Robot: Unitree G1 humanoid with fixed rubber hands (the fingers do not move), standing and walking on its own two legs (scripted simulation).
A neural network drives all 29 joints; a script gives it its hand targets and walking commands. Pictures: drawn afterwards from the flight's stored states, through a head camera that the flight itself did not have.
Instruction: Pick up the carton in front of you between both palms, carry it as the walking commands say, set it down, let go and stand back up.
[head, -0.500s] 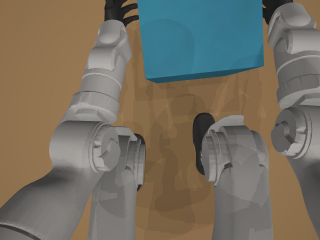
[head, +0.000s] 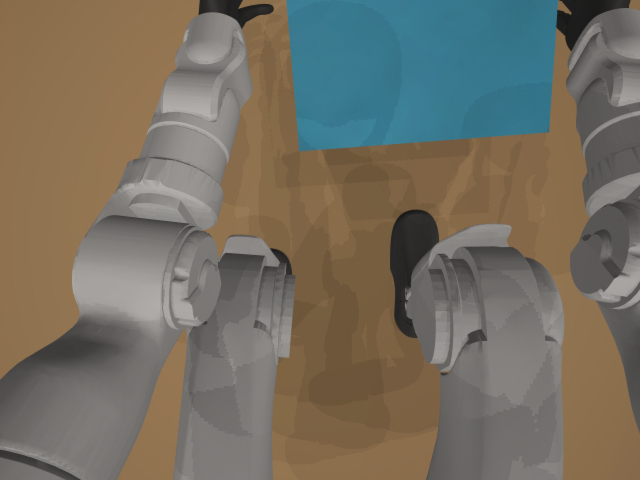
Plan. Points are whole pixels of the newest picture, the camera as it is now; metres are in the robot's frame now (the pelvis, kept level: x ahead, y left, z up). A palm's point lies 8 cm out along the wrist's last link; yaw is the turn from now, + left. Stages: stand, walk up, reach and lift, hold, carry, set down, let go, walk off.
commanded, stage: set down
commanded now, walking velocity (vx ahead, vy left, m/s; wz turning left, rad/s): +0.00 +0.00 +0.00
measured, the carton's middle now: (398, 47) +0.50 -0.11 -0.25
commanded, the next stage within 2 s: let go in 1.20 s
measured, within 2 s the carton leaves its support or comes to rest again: neither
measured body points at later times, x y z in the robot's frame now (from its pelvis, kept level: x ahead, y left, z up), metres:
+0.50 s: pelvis +0.01 +0.00 +0.06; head +0.34 -0.08 +0.36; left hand +0.56 +0.05 -0.07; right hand +0.52 -0.33 -0.07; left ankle +0.11 +0.12 -0.34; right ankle +0.15 -0.13 -0.34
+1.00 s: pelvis +0.04 -0.01 +0.18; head +0.34 -0.09 +0.51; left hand +0.56 +0.06 +0.08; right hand +0.52 -0.34 +0.07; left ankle +0.11 +0.12 -0.34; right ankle +0.15 -0.13 -0.34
